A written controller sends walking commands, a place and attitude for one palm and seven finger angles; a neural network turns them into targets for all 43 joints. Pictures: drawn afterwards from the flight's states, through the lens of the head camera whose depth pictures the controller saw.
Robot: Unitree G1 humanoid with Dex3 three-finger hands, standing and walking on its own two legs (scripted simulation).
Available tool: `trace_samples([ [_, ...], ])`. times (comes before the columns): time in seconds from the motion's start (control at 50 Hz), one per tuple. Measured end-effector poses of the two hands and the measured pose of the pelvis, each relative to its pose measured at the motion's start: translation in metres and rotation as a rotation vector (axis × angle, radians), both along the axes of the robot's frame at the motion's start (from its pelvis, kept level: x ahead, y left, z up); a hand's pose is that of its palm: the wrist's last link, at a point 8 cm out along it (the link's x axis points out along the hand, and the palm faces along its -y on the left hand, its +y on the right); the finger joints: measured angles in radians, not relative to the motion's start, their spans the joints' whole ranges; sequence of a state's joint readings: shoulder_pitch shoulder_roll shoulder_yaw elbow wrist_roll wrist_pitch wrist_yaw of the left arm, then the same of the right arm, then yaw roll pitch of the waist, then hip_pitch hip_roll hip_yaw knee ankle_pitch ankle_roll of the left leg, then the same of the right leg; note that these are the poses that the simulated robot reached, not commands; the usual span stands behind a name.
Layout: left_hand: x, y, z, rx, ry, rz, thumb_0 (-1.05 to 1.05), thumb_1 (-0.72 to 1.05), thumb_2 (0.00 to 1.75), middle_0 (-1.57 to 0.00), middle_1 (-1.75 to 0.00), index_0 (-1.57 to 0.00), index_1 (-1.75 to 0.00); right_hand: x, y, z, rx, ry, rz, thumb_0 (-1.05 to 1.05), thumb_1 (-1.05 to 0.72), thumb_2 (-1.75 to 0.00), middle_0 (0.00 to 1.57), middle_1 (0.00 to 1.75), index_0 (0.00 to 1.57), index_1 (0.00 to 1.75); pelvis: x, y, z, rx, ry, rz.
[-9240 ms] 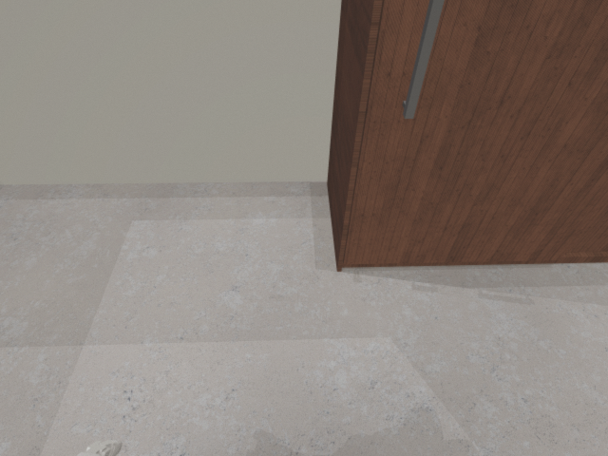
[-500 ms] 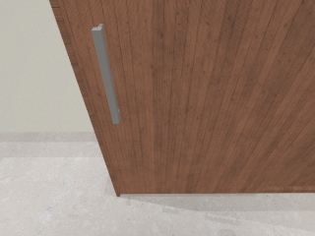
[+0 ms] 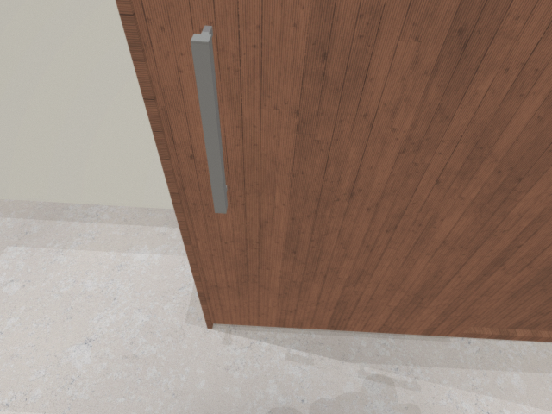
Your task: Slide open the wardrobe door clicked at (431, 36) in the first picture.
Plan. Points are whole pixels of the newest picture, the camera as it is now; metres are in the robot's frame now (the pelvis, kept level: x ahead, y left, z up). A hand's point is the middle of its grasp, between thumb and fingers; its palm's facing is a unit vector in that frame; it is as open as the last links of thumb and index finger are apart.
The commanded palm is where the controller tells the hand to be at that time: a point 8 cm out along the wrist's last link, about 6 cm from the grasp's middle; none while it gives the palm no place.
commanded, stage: come to a stop and stand still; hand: left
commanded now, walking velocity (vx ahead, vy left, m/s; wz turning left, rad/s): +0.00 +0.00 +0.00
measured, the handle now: (215, 135) +0.50 +0.14 +0.14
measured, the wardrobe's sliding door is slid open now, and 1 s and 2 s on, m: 0.00 0.00 0.00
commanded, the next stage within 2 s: look again from close up in 0.62 s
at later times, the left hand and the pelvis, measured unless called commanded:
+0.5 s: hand out of the picture +0.05 +0.21 -0.17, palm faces +0.00 -0.97 -0.24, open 7.4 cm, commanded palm none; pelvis +0.02 +0.01 +0.00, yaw +0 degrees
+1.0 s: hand out of the picture +0.05 +0.19 -0.17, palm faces -0.01 -0.98 -0.21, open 7.4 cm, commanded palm none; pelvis +0.03 -0.01 +0.01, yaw +0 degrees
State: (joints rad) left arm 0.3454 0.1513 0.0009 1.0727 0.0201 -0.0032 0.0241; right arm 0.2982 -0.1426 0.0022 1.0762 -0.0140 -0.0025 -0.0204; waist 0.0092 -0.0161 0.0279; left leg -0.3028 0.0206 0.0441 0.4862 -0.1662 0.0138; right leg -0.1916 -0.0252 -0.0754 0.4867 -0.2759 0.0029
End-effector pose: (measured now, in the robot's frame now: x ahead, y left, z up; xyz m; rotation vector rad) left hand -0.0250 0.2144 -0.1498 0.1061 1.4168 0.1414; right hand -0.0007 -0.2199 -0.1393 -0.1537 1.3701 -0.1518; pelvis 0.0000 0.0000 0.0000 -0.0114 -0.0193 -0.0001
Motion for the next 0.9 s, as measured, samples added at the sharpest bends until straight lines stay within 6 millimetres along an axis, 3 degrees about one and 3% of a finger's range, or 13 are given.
trace_samples([
  [0.14, 0.007, 0.008, 0.001, 0.003, 0.014, -0.009, 0.00, 0.90, 0.90, -0.20, -0.30, -0.20, -0.30, 0.036, -0.007, 0.006, -0.025, -0.065, 0.023, 0.01, -0.93, -0.90, 0.20, 0.30, 0.20, 0.30, 0.009, 0.004, 0.002, 0.003, -0.001, -0.006],
  [0.34, 0.045, 0.029, 0.008, 0.053, -0.053, -0.031, 0.00, 0.91, 0.90, -0.20, -0.30, -0.20, -0.30, 0.066, -0.006, 0.007, -0.022, -0.104, 0.048, 0.00, -0.91, -0.90, 0.20, 0.30, 0.20, 0.30, 0.019, 0.007, 0.004, 0.008, -0.004, -0.006],
  [0.6, 0.083, 0.041, 0.017, 0.091, -0.113, -0.061, 0.00, 0.91, 0.90, -0.20, -0.30, -0.20, -0.30, 0.065, -0.014, 0.006, -0.026, -0.078, 0.042, 0.00, -0.91, -0.90, 0.20, 0.30, 0.20, 0.30, 0.028, 0.005, 0.005, 0.015, -0.006, -0.007],
  [0.9, 0.079, 0.027, 0.014, 0.070, -0.079, -0.063, 0.00, 0.90, 0.90, -0.20, -0.30, -0.20, -0.30, 0.059, -0.025, 0.008, -0.037, -0.037, 0.034, 0.00, -0.91, -0.90, 0.20, 0.30, 0.20, 0.30, 0.033, -0.003, 0.007, 0.016, -0.004, -0.009],
])
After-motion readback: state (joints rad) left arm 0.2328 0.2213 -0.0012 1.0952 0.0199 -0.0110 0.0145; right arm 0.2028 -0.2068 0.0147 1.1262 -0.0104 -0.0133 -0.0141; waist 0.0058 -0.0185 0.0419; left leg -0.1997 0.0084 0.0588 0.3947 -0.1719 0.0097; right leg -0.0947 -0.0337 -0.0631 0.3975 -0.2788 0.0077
